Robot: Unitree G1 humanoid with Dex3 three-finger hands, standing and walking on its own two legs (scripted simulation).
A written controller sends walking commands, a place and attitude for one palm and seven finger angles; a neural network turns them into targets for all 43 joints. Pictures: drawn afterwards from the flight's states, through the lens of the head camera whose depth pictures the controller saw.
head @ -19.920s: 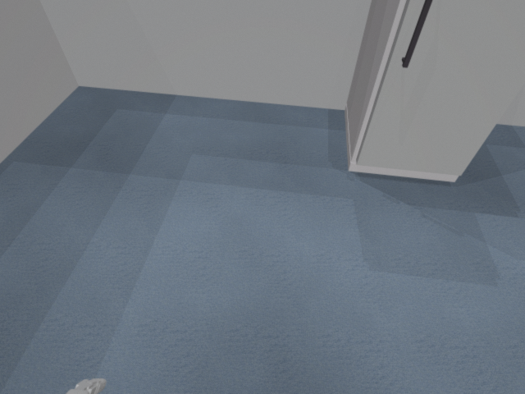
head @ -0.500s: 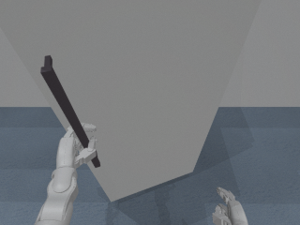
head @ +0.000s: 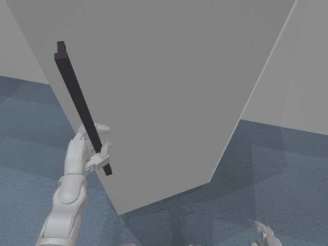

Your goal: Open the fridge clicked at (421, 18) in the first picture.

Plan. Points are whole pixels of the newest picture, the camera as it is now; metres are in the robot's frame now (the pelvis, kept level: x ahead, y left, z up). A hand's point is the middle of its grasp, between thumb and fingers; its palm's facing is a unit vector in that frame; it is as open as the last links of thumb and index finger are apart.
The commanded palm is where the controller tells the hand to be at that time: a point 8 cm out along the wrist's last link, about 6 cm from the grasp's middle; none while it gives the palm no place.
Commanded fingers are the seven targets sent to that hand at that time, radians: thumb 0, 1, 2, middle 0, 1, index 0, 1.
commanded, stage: walk backward, drawing the door open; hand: left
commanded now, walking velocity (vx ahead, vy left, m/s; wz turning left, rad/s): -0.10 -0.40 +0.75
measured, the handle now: (91, 127) +0.35 +0.18 +0.11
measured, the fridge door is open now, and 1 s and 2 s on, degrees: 33 62 74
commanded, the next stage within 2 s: stop walking and hold the door back in 1.18 s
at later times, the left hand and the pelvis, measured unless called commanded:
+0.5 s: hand (137, 199) +0.21 +0.06 +0.07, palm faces +0.45 -0.88 -0.17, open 5.7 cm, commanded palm +0.15 +0.09 +0.07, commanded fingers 0.00 0.90 0.90 -0.45 -1.40 -0.45 -1.40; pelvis +0.01 -0.18 +0.00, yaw +25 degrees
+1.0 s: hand (185, 234) +0.14 -0.03 +0.06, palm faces +0.82 -0.49 -0.28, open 5.8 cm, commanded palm +0.08 -0.03 +0.07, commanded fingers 0.00 0.90 0.90 -0.45 -1.40 -0.45 -1.40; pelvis +0.10 -0.37 +0.00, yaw +48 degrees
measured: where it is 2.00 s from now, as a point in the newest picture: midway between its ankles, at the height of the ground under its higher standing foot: outside the picture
